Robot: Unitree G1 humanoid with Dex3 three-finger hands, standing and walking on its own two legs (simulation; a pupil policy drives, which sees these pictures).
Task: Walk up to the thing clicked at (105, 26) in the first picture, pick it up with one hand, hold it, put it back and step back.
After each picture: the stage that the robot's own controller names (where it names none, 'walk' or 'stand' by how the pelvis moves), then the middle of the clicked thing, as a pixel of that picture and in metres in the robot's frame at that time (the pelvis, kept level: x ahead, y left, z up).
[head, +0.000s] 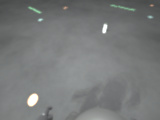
stand; (105, 27) +2.28 -0.38 -0.65
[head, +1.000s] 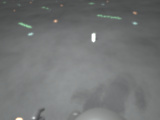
walk; (93, 36) +2.17 +0.06 -0.63
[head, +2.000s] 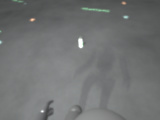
walk; (80, 42) +1.53 +0.28 -0.65
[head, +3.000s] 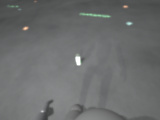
walk; (78, 59) +1.02 +0.27 -0.65
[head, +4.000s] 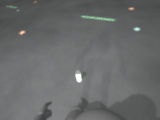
walk; (78, 76) +0.66 +0.22 -0.64
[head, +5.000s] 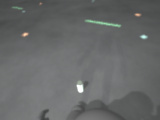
stand; (80, 86) +0.52 +0.18 -0.64
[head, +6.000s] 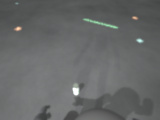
stand; (76, 89) +0.46 +0.16 -0.65
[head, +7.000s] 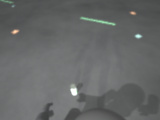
stand; (73, 89) +0.43 +0.22 -0.64
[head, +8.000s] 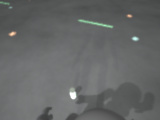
stand; (72, 93) +0.41 +0.21 -0.66
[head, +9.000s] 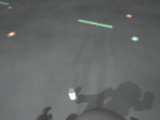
stand; (72, 94) +0.39 +0.22 -0.66
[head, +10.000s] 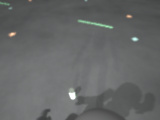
stand; (72, 93) +0.40 +0.22 -0.66
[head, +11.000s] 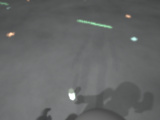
stand; (71, 94) +0.39 +0.22 -0.66
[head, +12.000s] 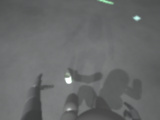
go down; (68, 78) +0.43 +0.22 -0.55
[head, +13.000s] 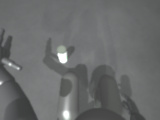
go down; (62, 55) +0.48 +0.25 -0.26
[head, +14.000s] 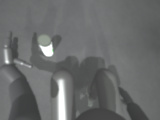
close in; (47, 47) +0.46 +0.28 -0.20
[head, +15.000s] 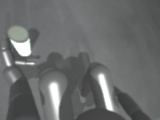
close; (22, 44) +0.45 +0.31 -0.16
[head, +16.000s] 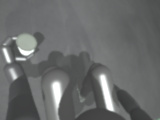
lift; (26, 47) +0.42 +0.30 -0.16
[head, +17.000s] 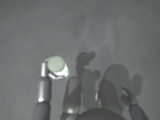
lift; (60, 69) +0.32 +0.20 +0.00
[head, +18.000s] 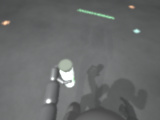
hold; (68, 75) +0.30 +0.16 +0.03
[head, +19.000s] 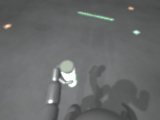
hold; (69, 75) +0.30 +0.15 +0.04
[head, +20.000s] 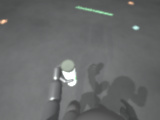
crouch; (70, 74) +0.32 +0.14 +0.01
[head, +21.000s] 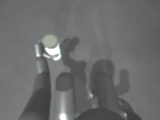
crouch; (53, 49) +0.46 +0.21 -0.06
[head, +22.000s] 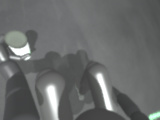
lower; (21, 48) +0.43 +0.29 -0.16
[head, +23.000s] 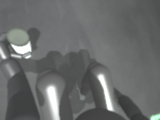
lower; (22, 47) +0.43 +0.30 -0.16
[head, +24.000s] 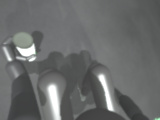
lower; (27, 49) +0.42 +0.28 -0.16
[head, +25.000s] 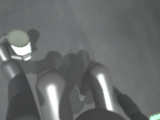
lower; (22, 48) +0.43 +0.30 -0.16
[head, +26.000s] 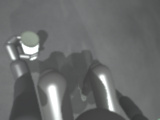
open; (31, 48) +0.44 +0.27 -0.17
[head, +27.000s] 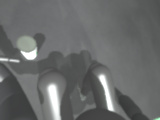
rise; (29, 50) +0.42 +0.28 -0.16
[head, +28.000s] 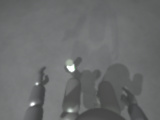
walk; (70, 66) +0.45 +0.20 -0.39
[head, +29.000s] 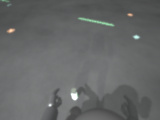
stand; (74, 94) +0.39 +0.17 -0.59
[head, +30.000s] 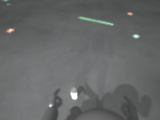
stand; (74, 93) +0.39 +0.17 -0.60
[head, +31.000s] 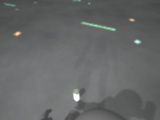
stand; (76, 94) +0.41 +0.16 -0.64
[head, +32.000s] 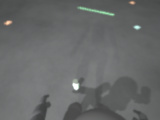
walk; (75, 84) +0.44 +0.16 -0.64
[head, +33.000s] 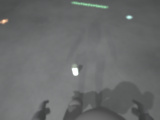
walk; (75, 69) +0.63 +0.23 -0.62
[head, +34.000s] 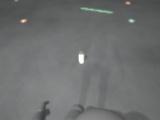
walk; (81, 57) +0.99 +0.20 -0.63
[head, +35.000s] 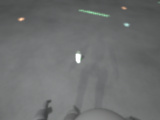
stand; (78, 57) +1.04 +0.20 -0.65
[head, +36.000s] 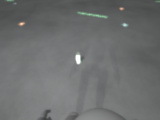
stand; (78, 58) +1.06 +0.22 -0.66
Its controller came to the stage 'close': yes
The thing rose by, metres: 0.69
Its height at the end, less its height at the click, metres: +0.00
